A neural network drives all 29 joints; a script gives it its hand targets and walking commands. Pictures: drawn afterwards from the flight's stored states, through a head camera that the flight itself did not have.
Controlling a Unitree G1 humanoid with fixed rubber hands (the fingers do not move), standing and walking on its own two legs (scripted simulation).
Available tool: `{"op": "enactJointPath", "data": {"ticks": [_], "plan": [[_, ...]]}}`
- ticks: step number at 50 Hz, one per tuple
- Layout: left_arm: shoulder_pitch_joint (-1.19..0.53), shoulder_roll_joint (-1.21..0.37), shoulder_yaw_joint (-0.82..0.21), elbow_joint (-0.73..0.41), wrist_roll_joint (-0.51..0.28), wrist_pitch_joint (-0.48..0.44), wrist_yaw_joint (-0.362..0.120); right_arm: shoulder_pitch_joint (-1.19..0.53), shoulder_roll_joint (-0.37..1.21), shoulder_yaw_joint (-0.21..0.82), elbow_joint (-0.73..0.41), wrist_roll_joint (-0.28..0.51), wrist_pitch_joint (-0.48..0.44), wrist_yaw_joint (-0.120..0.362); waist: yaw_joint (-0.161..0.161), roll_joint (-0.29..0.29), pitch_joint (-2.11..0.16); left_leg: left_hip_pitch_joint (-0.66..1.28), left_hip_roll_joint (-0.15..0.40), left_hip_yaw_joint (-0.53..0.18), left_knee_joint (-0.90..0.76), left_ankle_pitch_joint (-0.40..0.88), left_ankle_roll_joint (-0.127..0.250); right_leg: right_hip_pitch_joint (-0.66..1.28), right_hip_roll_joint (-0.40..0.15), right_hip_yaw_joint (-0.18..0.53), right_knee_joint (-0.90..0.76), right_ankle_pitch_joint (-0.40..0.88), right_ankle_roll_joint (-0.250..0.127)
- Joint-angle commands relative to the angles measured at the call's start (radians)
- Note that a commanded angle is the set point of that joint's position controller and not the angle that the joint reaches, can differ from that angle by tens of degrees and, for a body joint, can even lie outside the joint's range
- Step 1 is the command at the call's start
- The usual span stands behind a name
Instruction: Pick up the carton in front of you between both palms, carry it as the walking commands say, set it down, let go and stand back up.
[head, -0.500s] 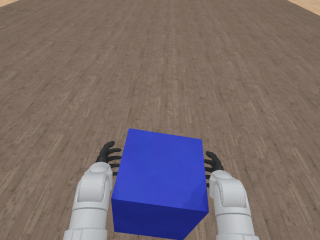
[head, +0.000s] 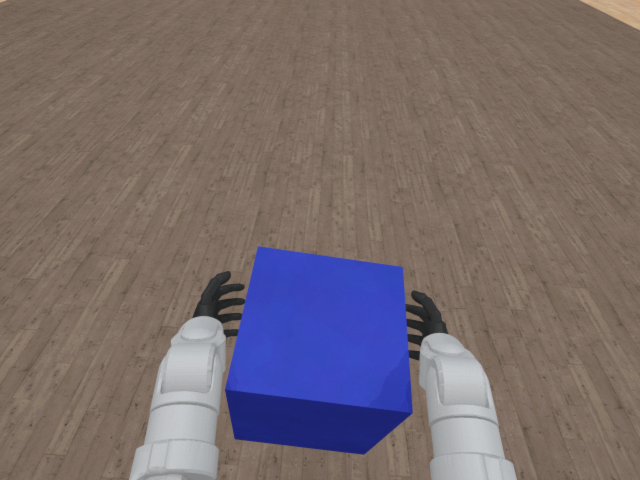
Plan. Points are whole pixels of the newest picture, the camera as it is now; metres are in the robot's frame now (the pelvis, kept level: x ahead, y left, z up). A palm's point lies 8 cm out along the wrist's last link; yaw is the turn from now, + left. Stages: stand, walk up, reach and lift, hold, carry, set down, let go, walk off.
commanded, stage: carry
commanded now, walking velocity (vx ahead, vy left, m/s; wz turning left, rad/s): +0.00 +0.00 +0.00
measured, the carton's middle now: (314, 357) +0.32 +0.01 -0.05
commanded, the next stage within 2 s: hold in 0.38 s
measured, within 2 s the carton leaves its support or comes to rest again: neither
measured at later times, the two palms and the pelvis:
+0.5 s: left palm (196, 341) +0.28 +0.16 +0.04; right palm (426, 354) +0.28 -0.14 +0.04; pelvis -0.01 +0.00 +0.01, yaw +3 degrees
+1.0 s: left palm (202, 346) +0.27 +0.15 +0.06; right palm (438, 348) +0.28 -0.15 +0.05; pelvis -0.02 -0.03 +0.01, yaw +5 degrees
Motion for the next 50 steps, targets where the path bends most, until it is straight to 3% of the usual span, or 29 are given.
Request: {"op": "enactJointPath", "data": {"ticks": [1,4,10,17,19,20,21,22,24,26,27,28,29,30,31,32,34,36,37,38,39,41,42,43,44,45,47,48,50], "plan": [[-0.349,-0.963,-0.510,0.034,-0.246,0.013,-0.252,-0.530,0.904,0.509,-0.118,0.256,-0.075,0.244,0.003,0.013,-0.193,0.111,0.129,-0.148,-0.099,0.160,-0.006,0.018,-0.110,0.110,-0.086,0.147,-0.014],[-0.377,-0.984,-0.560,-0.019,-0.267,0.008,-0.248,-0.544,0.922,0.547,-0.155,0.278,-0.080,0.244,0.003,0.045,-0.196,0.123,0.126,-0.144,-0.101,0.163,-0.007,0.017,-0.100,0.112,-0.090,0.130,-0.018],[-0.378,-0.977,-0.554,-0.018,-0.278,0.008,-0.252,-0.503,0.914,0.521,-0.112,0.275,-0.070,0.246,0.004,-0.008,-0.233,0.130,0.128,-0.153,-0.099,0.180,-0.004,0.038,-0.094,0.105,-0.074,0.126,-0.010],[-0.375,-0.977,-0.561,-0.012,-0.273,0.012,-0.246,-0.517,0.904,0.524,-0.123,0.278,-0.070,0.247,0.006,0.030,-0.198,0.110,0.125,-0.145,-0.108,0.165,-0.007,0.017,-0.094,0.106,-0.076,0.126,-0.002],[-0.348,-0.979,-0.555,-0.023,-0.266,0.011,-0.243,-0.525,0.919,0.545,-0.143,0.287,-0.078,0.248,0.005,0.006,-0.217,0.104,0.127,-0.157,-0.103,0.189,-0.005,0.040,-0.094,0.099,-0.062,0.134,-0.010],[-0.308,-1.002,-0.520,-0.012,-0.269,0.022,-0.257,-0.459,0.948,0.504,-0.127,0.278,-0.059,0.258,-0.021,0.004,-0.155,0.345,-0.095,-0.290,-0.135,0.356,-0.006,0.139,0.144,0.187,-0.140,0.229,-0.039],[-0.366,-0.968,-0.539,-0.082,-0.273,0.007,-0.254,-0.479,0.927,0.513,-0.135,0.276,-0.071,0.259,0.002,-0.004,-0.157,0.377,-0.073,-0.306,-0.115,0.429,-0.011,0.100,0.143,0.205,-0.151,0.247,-0.050],[-0.316,-0.961,-0.493,-0.024,-0.229,0.021,-0.250,-0.457,0.924,0.507,-0.126,0.265,-0.070,0.259,0.014,0.048,-0.156,0.389,-0.083,-0.307,-0.141,0.399,-0.024,0.115,0.131,0.209,-0.156,0.248,-0.056],[-0.339,-0.972,-0.484,-0.010,-0.207,0.009,-0.238,-0.533,0.902,0.510,-0.134,0.267,-0.091,0.264,0.025,0.043,-0.149,0.439,-0.086,-0.305,-0.147,0.385,-0.033,0.090,0.129,0.221,-0.180,0.194,-0.043],[-0.340,-0.969,-0.491,-0.029,-0.224,-0.001,-0.241,-0.534,0.892,0.518,-0.165,0.260,-0.102,0.261,0.020,0.009,-0.141,0.472,-0.077,-0.313,-0.155,0.381,-0.021,0.070,0.131,0.218,-0.193,0.206,-0.039],[-0.374,-0.968,-0.493,0.016,-0.233,-0.002,-0.243,-0.526,0.915,0.503,-0.136,0.256,-0.100,0.255,-0.013,0.003,-0.128,0.474,-0.069,-0.311,-0.156,0.390,-0.016,0.057,0.131,0.223,-0.196,0.200,-0.037],[-0.359,-0.969,-0.493,-0.015,-0.227,-0.002,-0.243,-0.503,0.888,0.481,-0.103,0.250,-0.102,0.255,0.000,0.046,-0.118,0.475,-0.077,-0.309,-0.156,0.362,-0.022,0.059,0.124,0.224,-0.201,0.184,-0.049],[-0.361,-0.960,-0.514,-0.039,-0.234,0.000,-0.249,-0.486,0.901,0.478,-0.112,0.243,-0.101,0.253,-0.002,0.026,-0.110,0.444,-0.072,-0.314,-0.163,0.378,-0.022,0.092,0.133,0.221,-0.194,0.202,-0.049],[-0.387,-0.983,-0.523,-0.012,-0.253,0.007,-0.252,-0.469,0.892,0.473,-0.104,0.242,-0.099,0.249,-0.046,0.043,-0.133,0.490,-0.075,-0.310,-0.151,0.350,-0.026,0.079,0.117,0.236,-0.208,0.171,-0.058],[-0.370,-0.962,-0.503,-0.004,-0.227,0.010,-0.255,-0.494,0.893,0.441,-0.079,0.216,-0.096,0.251,-0.008,0.008,-0.116,0.472,-0.069,-0.315,-0.168,0.292,-0.020,0.078,0.119,0.223,-0.213,0.130,-0.052],[-0.390,-0.957,-0.495,0.007,-0.235,0.009,-0.261,-0.478,0.900,0.440,-0.077,0.214,-0.099,0.254,-0.052,0.020,-0.097,0.479,-0.084,-0.302,-0.169,0.276,-0.027,0.065,0.119,0.223,-0.227,0.137,-0.055],[-0.402,-0.953,-0.466,0.023,-0.206,0.011,-0.258,-0.523,0.895,0.414,-0.043,0.213,-0.096,0.255,0.000,0.022,-0.042,0.432,-0.073,-0.299,-0.166,0.221,-0.024,0.075,0.109,0.215,-0.222,0.090,-0.059],[-0.411,-0.978,-0.454,0.062,-0.203,0.007,-0.265,-0.529,0.903,0.400,-0.011,0.204,-0.098,0.265,-0.032,0.067,-0.035,0.399,-0.079,-0.297,-0.167,0.139,-0.027,0.098,0.102,0.227,-0.219,0.047,-0.065],[-0.394,-0.969,-0.442,0.048,-0.193,0.009,-0.265,-0.553,0.909,0.416,-0.038,0.214,-0.101,0.276,0.008,0.022,-0.039,0.423,-0.074,-0.301,-0.188,0.178,-0.014,0.062,0.103,0.214,-0.224,0.073,-0.055],[-0.414,-0.972,-0.474,0.022,-0.226,0.005,-0.273,-0.531,0.914,0.433,-0.058,0.218,-0.100,0.274,-0.023,0.006,-0.065,0.425,-0.081,-0.297,-0.171,0.197,-0.019,0.109,0.103,0.213,-0.229,0.102,-0.057],[-0.401,-0.968,-0.464,0.039,-0.215,0.003,-0.275,-0.541,0.908,0.422,-0.039,0.208,-0.097,0.273,-0.002,-0.025,-0.059,0.429,-0.076,-0.299,-0.171,0.211,-0.011,0.099,0.110,0.209,-0.229,0.101,-0.049],[-0.415,-0.971,-0.443,0.045,-0.202,-0.001,-0.274,-0.552,0.922,0.419,-0.036,0.201,-0.101,0.272,-0.008,0.021,-0.054,0.414,-0.077,-0.298,-0.181,0.173,-0.012,0.085,0.109,0.215,-0.235,0.071,-0.057],[-0.406,-0.977,-0.420,0.055,-0.193,-0.002,-0.274,-0.568,0.904,0.422,-0.045,0.191,-0.103,0.274,0.013,0.009,-0.016,0.395,-0.085,-0.290,-0.175,0.159,-0.012,0.091,0.101,0.218,-0.235,0.073,-0.056],[-0.417,-0.976,-0.463,0.031,-0.212,-0.005,-0.271,-0.531,0.915,0.422,-0.037,0.209,-0.102,0.271,-0.024,0.015,-0.049,0.421,-0.096,-0.283,-0.160,0.183,-0.016,0.114,0.091,0.232,-0.239,0.109,-0.050],[-0.418,-0.960,-0.464,-0.006,-0.210,-0.007,-0.272,-0.549,0.916,0.432,-0.054,0.211,-0.108,0.278,0.008,-0.012,-0.053,0.428,-0.096,-0.280,-0.166,0.181,-0.013,0.083,0.096,0.221,-0.234,0.088,-0.043],[-0.413,-0.969,-0.443,0.018,-0.192,0.000,-0.273,-0.558,0.927,0.438,-0.064,0.222,-0.106,0.276,0.008,0.036,-0.047,0.411,-0.103,-0.279,-0.165,0.198,-0.015,0.090,0.095,0.230,-0.236,0.119,-0.047],[-0.370,-0.969,-0.440,0.027,-0.187,0.003,-0.268,-0.561,0.900,0.438,-0.065,0.213,-0.103,0.272,0.024,-0.003,-0.063,0.393,-0.104,-0.278,-0.154,0.229,-0.018,0.137,0.095,0.229,-0.240,0.130,-0.043],[-0.405,-0.950,-0.438,0.005,-0.199,-0.002,-0.270,-0.545,0.906,0.418,-0.067,0.200,-0.098,0.273,-0.011,-0.016,-0.053,0.398,-0.100,-0.280,-0.172,0.199,-0.011,0.129,0.106,0.223,-0.230,0.141,-0.037],[-0.412,-0.952,-0.437,0.026,-0.192,-0.005,-0.275,-0.565,0.918,0.434,-0.048,0.216,-0.102,0.265,0.009,-0.003,-0.033,0.371,-0.104,-0.272,-0.160,0.129,-0.013,0.115,0.079,0.233,-0.249,0.044,-0.044]]}}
